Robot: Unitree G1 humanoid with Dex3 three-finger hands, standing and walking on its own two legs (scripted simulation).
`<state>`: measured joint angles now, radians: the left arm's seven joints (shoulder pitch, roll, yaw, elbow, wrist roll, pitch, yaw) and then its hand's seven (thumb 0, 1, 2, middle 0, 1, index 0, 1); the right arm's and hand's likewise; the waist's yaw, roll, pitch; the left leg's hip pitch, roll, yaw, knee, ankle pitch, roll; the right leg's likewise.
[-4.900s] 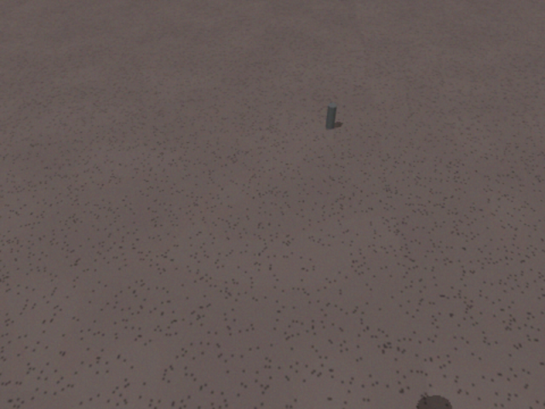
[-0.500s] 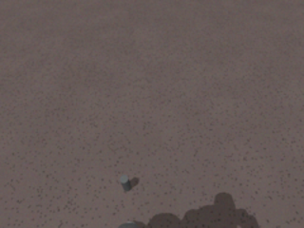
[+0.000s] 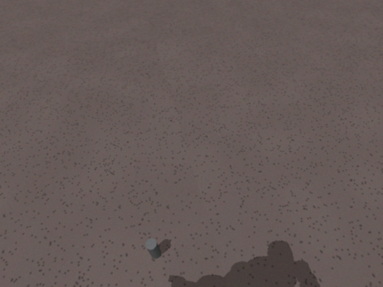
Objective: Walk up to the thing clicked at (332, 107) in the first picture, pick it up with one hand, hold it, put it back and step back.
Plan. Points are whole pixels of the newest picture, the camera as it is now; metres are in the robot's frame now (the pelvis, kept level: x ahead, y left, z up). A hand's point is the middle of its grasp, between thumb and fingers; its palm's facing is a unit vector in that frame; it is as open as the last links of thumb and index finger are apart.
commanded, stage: walk up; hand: left
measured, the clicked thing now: (153, 248) +0.40 +0.23 -0.69
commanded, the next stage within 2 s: stand in 1.10 s
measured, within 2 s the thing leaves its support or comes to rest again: neither
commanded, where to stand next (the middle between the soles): +0.04 +0.00 m, yaw +2 degrees
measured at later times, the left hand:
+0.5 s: hand out of the picture +0.11 +0.25 -0.14, palm faces +0.00 -0.95 -0.32, open 7.4 cm
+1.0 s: hand out of the picture +0.10 +0.25 -0.14, palm faces +0.02 -0.95 -0.32, open 7.4 cm
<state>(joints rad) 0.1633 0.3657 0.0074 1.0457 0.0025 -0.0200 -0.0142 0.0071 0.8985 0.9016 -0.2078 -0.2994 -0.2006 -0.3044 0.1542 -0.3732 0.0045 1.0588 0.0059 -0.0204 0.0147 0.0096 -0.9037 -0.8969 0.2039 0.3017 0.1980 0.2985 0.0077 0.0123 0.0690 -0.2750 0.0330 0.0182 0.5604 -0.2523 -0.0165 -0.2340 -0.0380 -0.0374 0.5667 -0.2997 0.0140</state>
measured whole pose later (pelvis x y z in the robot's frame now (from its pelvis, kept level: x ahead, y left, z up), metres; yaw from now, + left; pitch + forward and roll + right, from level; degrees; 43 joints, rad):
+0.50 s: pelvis +0.02 +0.00 +0.02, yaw +1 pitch -2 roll +0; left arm 0.05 0.35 0.01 1.15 0.01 0.00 -0.02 0.01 0.90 0.90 -0.21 -0.30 -0.20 -0.30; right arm 0.06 -0.37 0.00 1.16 0.00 -0.02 0.00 0.01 -0.90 -0.90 0.20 0.30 0.20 0.30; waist 0.00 -0.01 0.05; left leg -0.16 0.03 0.01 0.36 -0.17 -0.02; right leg -0.10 -0.04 -0.06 0.35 -0.22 0.02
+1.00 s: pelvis +0.02 +0.00 +0.02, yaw +1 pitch -2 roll +0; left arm 0.08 0.34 0.02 1.15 0.01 0.00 -0.01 0.01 0.90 0.90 -0.21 -0.30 -0.20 -0.30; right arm 0.08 -0.35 0.00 1.15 -0.01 -0.01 0.00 0.01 -0.90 -0.90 0.20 0.30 0.20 0.30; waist 0.00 0.00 0.05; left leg -0.14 0.02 0.00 0.35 -0.17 -0.02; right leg -0.08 -0.04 -0.06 0.32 -0.21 0.02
